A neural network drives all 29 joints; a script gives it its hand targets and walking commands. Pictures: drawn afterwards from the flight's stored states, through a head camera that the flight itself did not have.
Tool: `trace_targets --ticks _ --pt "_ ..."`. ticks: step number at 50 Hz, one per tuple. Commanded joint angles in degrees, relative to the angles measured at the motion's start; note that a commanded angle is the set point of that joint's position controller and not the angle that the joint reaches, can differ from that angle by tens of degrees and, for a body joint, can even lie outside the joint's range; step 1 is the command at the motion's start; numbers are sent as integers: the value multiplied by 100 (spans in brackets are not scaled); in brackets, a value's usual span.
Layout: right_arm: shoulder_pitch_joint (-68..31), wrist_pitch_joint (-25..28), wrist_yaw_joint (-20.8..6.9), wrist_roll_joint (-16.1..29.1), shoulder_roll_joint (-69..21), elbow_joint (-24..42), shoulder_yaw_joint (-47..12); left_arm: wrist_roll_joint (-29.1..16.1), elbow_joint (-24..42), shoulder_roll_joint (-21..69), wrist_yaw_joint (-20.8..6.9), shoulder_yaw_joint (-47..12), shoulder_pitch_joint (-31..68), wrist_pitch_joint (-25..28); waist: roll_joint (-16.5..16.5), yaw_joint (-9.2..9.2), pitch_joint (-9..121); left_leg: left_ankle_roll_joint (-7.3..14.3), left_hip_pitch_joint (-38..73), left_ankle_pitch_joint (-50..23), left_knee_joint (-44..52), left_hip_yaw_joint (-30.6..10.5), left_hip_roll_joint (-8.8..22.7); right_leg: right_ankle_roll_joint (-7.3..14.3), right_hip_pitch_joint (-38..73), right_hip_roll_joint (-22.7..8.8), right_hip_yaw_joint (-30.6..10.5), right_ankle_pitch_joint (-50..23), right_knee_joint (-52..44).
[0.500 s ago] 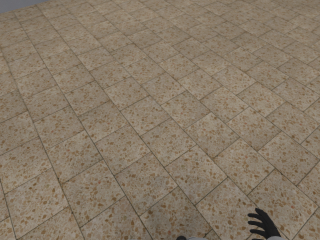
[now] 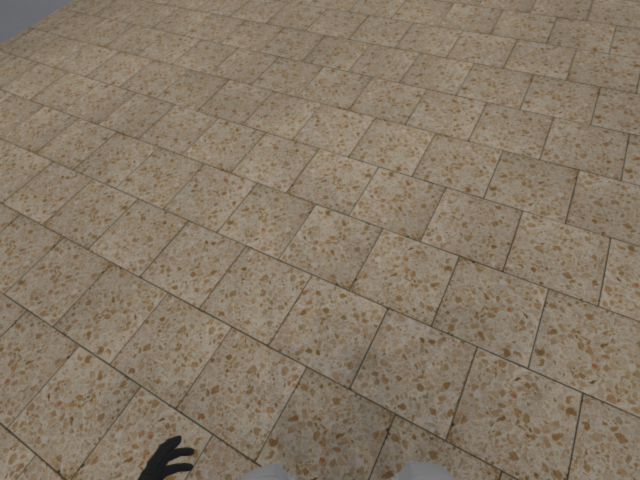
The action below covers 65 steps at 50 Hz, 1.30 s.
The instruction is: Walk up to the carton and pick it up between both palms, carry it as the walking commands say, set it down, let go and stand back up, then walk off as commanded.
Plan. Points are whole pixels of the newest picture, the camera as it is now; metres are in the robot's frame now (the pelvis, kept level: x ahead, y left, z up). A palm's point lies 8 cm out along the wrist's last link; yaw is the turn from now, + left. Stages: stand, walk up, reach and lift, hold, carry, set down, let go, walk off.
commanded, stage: stand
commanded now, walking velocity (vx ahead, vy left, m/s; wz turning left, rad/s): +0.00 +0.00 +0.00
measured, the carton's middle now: out of the picture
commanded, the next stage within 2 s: none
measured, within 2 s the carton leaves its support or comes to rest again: neither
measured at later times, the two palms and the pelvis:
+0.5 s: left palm out of the picture +0.04 +0.22 -0.13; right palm out of the picture +0.04 -0.24 -0.11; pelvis -0.01 +0.00 +0.02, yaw -2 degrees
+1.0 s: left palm out of the picture -0.05 +0.23 -0.13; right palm out of the picture -0.05 -0.18 -0.13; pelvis -0.02 +0.02 +0.02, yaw -3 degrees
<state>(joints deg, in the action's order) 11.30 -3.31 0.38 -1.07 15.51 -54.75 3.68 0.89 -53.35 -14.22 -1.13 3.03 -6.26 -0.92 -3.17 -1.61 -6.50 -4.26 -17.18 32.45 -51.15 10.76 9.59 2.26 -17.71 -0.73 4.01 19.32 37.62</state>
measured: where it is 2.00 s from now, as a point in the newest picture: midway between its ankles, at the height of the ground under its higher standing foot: outside the picture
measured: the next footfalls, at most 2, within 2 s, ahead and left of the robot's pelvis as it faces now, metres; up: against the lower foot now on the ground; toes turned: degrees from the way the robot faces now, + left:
left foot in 0.38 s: +0.01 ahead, +0.11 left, +0.00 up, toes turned +2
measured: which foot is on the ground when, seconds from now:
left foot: up 0.00-0.36, down 0.38-1.00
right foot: down 0.00-1.00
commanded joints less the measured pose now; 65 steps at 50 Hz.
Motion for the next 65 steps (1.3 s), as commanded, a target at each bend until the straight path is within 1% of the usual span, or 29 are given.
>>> trace_targets --ticks 1,3,6,8,10,13,15,17,18,19,20,21,24,25,27,28,29,31,37,42,44,46,51,56,59,62,63,64,65 --pt "-606 124 7 98 377 734 2 9 -84 -1352 234 329 -1154 75 1508 647 1117 35 -1318 37 -1455 -716 -53 876 1542 -1824 -1651 -5313 -1366" --pt "-517 32 -45 56 354 569 43 45 241 -1081 309 186 -422 43 1169 348 1105 -4 -1114 -726 -1342 -683 -170 596 1272 -1320 -1066 -4174 -1514" --pt "-205 -25 13 39 283 347 66 65 299 -943 276 79 -283 87 580 219 1045 -7 -778 -995 -1230 -706 -339 582 774 -1303 -1130 -3801 -1764" --pt "-79 -19 7 50 199 305 55 71 261 -832 259 6 -188 122 920 117 985 -3 -710 -1153 -759 -767 -359 656 695 -1277 -1103 -3303 -1879" --pt "-259 -57 51 20 320 288 63 74 85 -1096 298 41 -340 166 1324 229 1007 3 -676 -1077 -153 -768 -416 640 914 -1161 -1193 -2880 -1966" --pt "-357 7 64 49 122 209 -17 106 65 -891 256 -64 -291 171 830 252 903 117 -358 -904 538 -857 -505 831 842 -1351 -1560 -2555 -2038" --pt "-388 33 63 63 43 188 -62 70 74 -923 274 -63 -107 143 1054 193 941 181 208 -883 1135 -763 -636 818 575 -1388 -1658 -2074 -2178" --pt "31 81 93 88 99 -38 -49 37 -68 -689 257 -152 -61 156 1010 -70 856 274 934 -1701 2264 -847 -690 677 206 -1287 -1655 -2453 -2057" --pt "266 146 120 67 253 -144 -20 -16 -167 -587 256 -189 -269 106 581 -50 753 289 1222 -2360 2968 -839 -573 475 200 -1096 -1505 -2256 -1893" --pt "386 220 155 2 398 -249 -2 -55 -194 -422 235 -198 -318 129 543 -45 1151 379 1740 -2844 3015 -1153 -234 249 95 -863 -1406 -1924 -1827" --pt "396 287 164 -75 694 -260 47 -109 -263 -374 244 -203 -578 111 -299 145 1139 564 1646 -3316 3369 -1788 473 77 189 -522 -934 -1363 -1494" --pt "-83 322 158 -39 651 -109 -22 -131 -307 -307 245 -209 -522 106 -342 349 1027 739 1531 -3725 3445 -1945 752 5 87 -197 -804 -508 -1522" --pt "-471 400 59 59 299 -128 -141 16 -540 -300 198 -182 -419 115 -589 324 409 565 408 -2737 3543 -1402 91 -56 1070 -360 -886 -1465 -2205" --pt "-102 408 67 64 98 -296 -211 42 -612 -495 233 -141 -317 108 -228 124 447 428 637 -2612 3565 -1300 -39 -27 1038 -412 -935 -1737 -2102" --pt "-73 392 114 58 195 -368 -195 -34 -853 -132 216 -236 -800 93 -237 313 625 492 985 -2177 3561 -1259 -92 -3 953 -392 -920 -1507 -2229" --pt "16 402 114 84 223 -442 -179 -36 -995 -138 223 -219 -823 104 -67 185 505 472 962 -2087 3617 -1326 -93 -26 919 -382 -942 -1479 -2295" --pt "127 402 118 80 -41 -511 -238 -25 -1070 -130 257 -241 -896 99 228 252 459 504 1009 -2125 3614 -1363 -73 -23 930 -398 -897 -1443 -2252" --pt "246 369 92 86 -192 -639 -307 14 -1118 -237 254 -195 -759 126 -22 204 305 535 759 -1776 3713 -1354 -112 -69 927 -366 -931 -1297 -2357" --pt "582 386 135 113 -176 -882 -276 9 -1499 183 289 -337 -1273 122 577 202 57 589 902 -1933 3543 -1266 -232 -124 534 -369 -936 -1181 -2264" --pt "508 391 133 111 -416 -943 -354 42 -1504 -176 339 -283 -1189 125 227 185 238 622 865 -2085 3540 -1246 -249 -49 625 -429 -929 -1416 -2171" --pt "778 396 140 98 -369 -1102 -387 -1 -1666 9 335 -327 -1444 116 456 202 165 630 808 -2116 3509 -1299 -259 -154 708 -439 -869 -1368 -2215" --pt "661 364 197 71 -156 -1147 -318 -49 -1667 235 335 -364 -1405 115 149 253 52 652 695 -1838 3576 -1288 -265 -137 636 -445 -919 -1176 -2219" --pt "842 369 158 116 -501 -1195 -354 23 -1693 273 338 -401 -1456 108 460 174 85 660 738 -1835 3537 -1312 -256 -162 541 -390 -853 -1173 -2081" --pt "1002 365 179 104 -333 -1290 -368 -40 -1715 208 396 -377 -1520 81 93 181 217 678 664 -1725 3652 -1290 -261 -175 632 -419 -946 -1186 -2083" --pt "1156 338 199 88 -417 -1347 -340 -16 -1737 470 341 -438 -1549 124 469 160 143 662 726 -1779 3600 -1335 -278 -222 570 -395 -825 -1154 -2055" --pt "986 360 212 130 -524 -1248 -357 3 -1657 377 373 -440 -1206 123 260 89 -64 660 590 -1934 3680 -1395 -257 -144 376 -453 -881 -1237 -2068" --pt "965 384 222 93 -293 -1281 -316 -38 -1738 326 379 -389 -1480 130 216 249 -37 691 581 -1802 3665 -1365 -273 -172 493 -453 -920 -1192 -2124" --pt "1078 385 185 128 -541 -1299 -362 -19 -1751 491 364 -472 -1427 141 177 134 101 643 811 -1889 3578 -1263 -309 -175 380 -420 -870 -1164 -2017" --pt "1170 396 191 93 -383 -1325 -318 -30 -1779 380 351 -448 -1478 124 536 159 87 681 635 -1748 3608 -1386 -259 -196 511 -419 -833 -1062 -2059"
